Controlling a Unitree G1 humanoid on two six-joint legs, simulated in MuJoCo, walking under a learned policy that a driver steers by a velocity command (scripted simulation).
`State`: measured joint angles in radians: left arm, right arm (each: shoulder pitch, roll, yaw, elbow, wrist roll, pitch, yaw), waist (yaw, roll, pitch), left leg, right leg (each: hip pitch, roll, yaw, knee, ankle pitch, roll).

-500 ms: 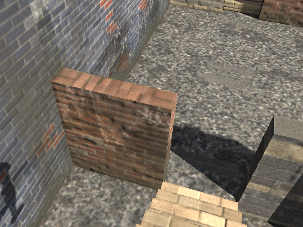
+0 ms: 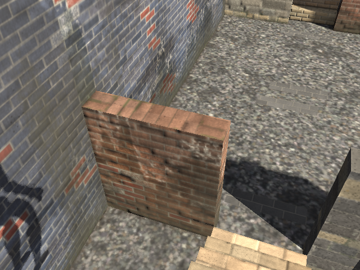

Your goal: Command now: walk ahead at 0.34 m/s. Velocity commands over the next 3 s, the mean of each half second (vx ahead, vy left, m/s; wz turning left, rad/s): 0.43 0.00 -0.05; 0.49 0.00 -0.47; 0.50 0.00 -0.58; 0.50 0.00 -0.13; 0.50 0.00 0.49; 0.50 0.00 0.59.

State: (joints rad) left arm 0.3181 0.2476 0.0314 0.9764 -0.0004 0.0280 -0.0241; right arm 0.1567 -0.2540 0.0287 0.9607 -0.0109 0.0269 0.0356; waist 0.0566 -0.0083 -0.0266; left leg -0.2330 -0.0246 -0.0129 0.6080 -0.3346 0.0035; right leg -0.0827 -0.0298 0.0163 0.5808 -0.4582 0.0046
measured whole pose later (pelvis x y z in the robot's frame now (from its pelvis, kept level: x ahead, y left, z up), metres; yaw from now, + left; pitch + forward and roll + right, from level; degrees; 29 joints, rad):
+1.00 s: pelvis +0.25 -0.07 -0.29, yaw -17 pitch -3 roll +0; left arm 0.61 0.12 -0.01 1.17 0.01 -0.02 0.03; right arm 0.16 -0.22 -0.01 0.93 -0.05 0.00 -0.01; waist 0.06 0.06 -0.01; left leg -0.78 0.03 -0.06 1.22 0.06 -0.03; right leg -0.30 0.17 0.08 1.10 -0.74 -0.11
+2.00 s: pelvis +0.56 -0.41 -0.68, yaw -36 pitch -1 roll +1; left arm 0.49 0.16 -0.03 1.06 0.00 -0.12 -0.05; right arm 0.27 -0.22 -0.06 0.99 -0.05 0.05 -0.06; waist -0.02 0.02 -0.03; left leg -0.79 -0.08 -0.07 1.31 0.09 0.03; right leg -0.34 -0.03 -0.18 0.89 -0.54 -0.09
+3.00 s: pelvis +0.90 -0.57 -1.10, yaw -2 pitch -5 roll -2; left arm 0.55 0.20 0.03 1.05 0.04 -0.08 -0.08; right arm 0.19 -0.22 -0.05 0.74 0.00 0.06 -0.03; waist 0.06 0.06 -0.04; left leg -0.96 -0.07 -0.04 2.20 -0.33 0.03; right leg -0.31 -0.08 -0.09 0.79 -0.39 0.04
